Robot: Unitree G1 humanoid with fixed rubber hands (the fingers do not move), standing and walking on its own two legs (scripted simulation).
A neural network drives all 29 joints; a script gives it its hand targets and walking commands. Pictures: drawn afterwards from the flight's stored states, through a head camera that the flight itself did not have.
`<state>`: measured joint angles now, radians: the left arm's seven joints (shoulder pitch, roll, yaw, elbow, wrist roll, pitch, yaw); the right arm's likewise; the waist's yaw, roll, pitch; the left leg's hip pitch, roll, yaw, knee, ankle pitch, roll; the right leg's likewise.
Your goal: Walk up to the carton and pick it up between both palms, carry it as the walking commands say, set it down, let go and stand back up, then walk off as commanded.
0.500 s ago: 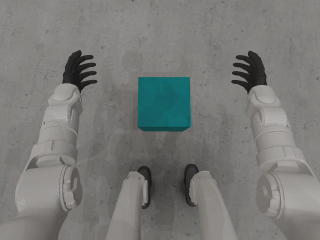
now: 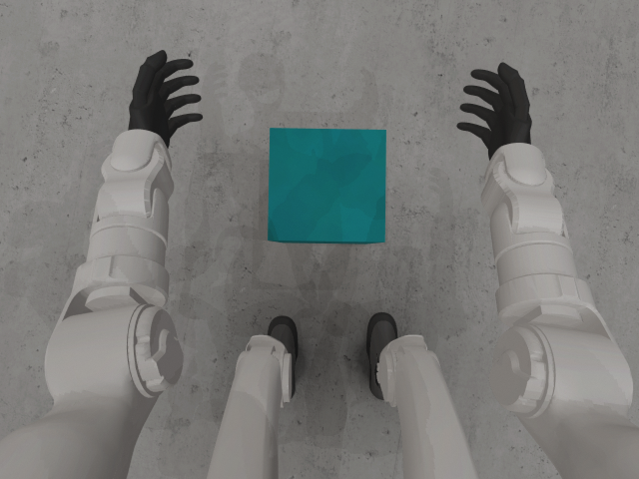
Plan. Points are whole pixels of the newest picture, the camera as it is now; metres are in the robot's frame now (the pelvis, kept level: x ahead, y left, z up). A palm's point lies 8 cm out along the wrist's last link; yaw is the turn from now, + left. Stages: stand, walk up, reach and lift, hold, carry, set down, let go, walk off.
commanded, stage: reach and lift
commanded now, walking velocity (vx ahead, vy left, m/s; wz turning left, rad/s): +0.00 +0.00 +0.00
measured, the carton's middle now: (325, 195) +0.48 +0.01 -0.50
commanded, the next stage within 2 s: none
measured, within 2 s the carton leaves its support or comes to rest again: neither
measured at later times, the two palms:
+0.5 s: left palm (201, 163) +0.50 +0.21 -0.28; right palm (455, 170) +0.49 -0.18 -0.28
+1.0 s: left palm (230, 185) +0.49 +0.20 -0.43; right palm (422, 190) +0.48 -0.17 -0.43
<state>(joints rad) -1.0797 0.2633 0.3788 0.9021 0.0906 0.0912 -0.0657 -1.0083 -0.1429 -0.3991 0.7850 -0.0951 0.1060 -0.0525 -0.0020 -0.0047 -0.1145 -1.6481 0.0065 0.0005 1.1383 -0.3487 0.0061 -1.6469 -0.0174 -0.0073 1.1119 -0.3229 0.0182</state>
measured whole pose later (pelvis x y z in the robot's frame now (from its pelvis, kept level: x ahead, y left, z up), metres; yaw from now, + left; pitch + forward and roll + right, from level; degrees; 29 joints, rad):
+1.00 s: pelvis -0.06 +0.00 -0.25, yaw -1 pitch +39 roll -2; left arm -1.45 0.42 0.05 1.16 -0.23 0.05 0.09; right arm -1.40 -0.32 -0.12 1.10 0.23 0.05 -0.14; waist 0.00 -0.02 0.33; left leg -2.25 0.01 -0.01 2.14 -0.57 0.01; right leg -2.25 -0.01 0.00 2.10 -0.53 0.03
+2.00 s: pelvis -0.06 +0.00 -0.26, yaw -1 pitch +37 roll -2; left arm -1.54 0.35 -0.01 1.20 -0.23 0.03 0.13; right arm -1.49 -0.25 -0.11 1.16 0.22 0.01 -0.19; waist 0.01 -0.02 0.39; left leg -2.24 0.00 -0.02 2.16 -0.56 0.00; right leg -2.24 -0.01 0.00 2.13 -0.53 0.03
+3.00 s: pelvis -0.05 -0.01 -0.24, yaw +1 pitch +43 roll -2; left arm -1.36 0.21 0.29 0.88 0.08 0.30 0.07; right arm -1.26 -0.08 -0.43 0.75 -0.07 0.29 -0.14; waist 0.00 -0.01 0.12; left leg -2.28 -0.03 -0.03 2.09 -0.56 -0.01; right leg -2.27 0.03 0.03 2.07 -0.55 0.05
